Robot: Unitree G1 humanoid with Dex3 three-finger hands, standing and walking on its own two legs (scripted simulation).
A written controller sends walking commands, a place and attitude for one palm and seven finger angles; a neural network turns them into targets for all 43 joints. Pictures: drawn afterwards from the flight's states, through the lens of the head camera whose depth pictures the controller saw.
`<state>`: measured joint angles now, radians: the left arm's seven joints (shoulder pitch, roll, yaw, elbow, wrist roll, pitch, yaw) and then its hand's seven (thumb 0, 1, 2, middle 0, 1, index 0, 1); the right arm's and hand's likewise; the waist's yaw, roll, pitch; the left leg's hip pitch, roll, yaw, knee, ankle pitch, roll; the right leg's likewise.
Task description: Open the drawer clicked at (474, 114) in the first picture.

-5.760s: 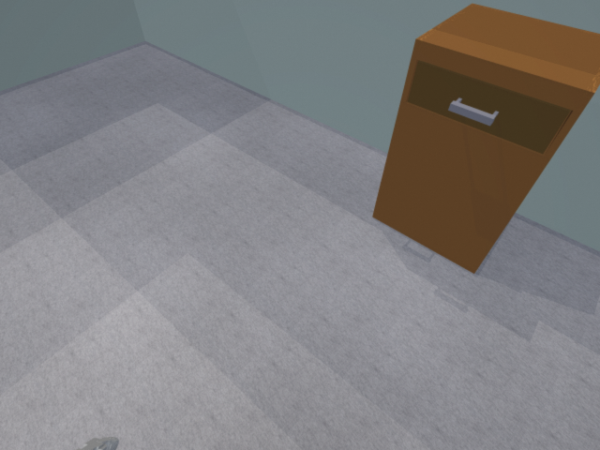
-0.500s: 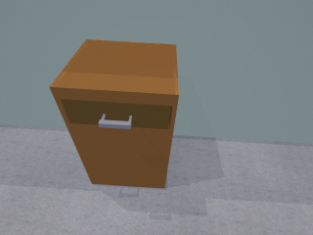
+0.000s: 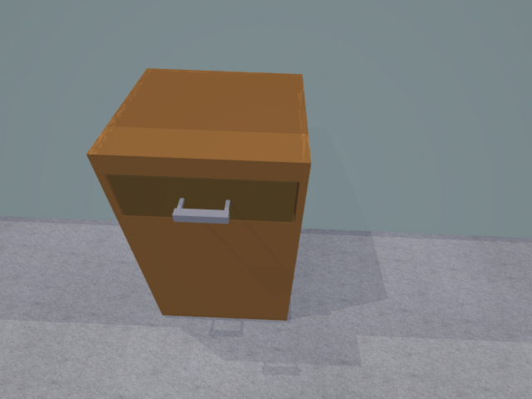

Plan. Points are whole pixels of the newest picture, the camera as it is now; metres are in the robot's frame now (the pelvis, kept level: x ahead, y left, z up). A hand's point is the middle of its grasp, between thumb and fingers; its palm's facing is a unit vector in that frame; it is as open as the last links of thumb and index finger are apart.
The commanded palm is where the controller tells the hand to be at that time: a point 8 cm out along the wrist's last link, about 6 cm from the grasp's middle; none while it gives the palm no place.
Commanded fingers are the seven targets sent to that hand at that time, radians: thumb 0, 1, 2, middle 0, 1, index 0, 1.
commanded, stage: come to a stop and stand still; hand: left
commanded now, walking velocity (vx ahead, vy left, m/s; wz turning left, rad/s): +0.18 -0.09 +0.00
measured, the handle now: (203, 209) +0.55 +0.18 -0.10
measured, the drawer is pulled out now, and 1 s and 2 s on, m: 0.00 0.00 0.00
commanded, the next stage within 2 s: look again from close up in 0.98 s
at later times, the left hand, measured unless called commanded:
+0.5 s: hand out of the picture +0.02 +0.15 -0.18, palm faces +0.10 -0.97 -0.20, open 7.3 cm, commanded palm none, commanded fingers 0.00 0.90 0.90 -0.20 -0.30 -0.20 -0.30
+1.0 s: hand out of the picture -0.04 +0.16 -0.17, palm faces +0.06 -0.99 -0.16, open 7.4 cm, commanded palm none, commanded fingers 0.00 0.90 0.90 -0.20 -0.30 -0.20 -0.30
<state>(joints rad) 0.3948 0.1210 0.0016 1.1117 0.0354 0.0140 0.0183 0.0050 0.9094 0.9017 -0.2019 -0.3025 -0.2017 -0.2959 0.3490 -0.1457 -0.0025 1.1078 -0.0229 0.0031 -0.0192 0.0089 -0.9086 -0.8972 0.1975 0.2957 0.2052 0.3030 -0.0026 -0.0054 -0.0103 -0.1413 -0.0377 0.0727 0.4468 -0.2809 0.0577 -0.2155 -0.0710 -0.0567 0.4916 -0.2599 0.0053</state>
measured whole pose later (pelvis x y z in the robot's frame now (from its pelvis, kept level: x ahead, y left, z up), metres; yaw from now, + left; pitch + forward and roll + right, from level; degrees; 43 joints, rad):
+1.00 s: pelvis -0.01 +0.01 +0.00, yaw +2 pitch -2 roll +0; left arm 0.34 0.12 0.00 1.12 0.03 0.01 0.04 0.00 0.91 0.90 -0.20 -0.30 -0.20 -0.30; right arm 0.33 -0.14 0.01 1.13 -0.02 0.00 -0.02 0.01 -0.91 -0.90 0.20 0.30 0.20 0.30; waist 0.00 -0.01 0.02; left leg -0.12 -0.04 0.12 0.37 -0.23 0.07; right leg -0.18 -0.09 -0.08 0.40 -0.18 0.05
